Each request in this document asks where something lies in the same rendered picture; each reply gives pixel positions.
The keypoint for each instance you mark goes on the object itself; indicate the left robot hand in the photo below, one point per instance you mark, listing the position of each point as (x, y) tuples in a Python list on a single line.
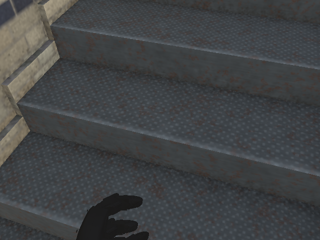
[(97, 225)]

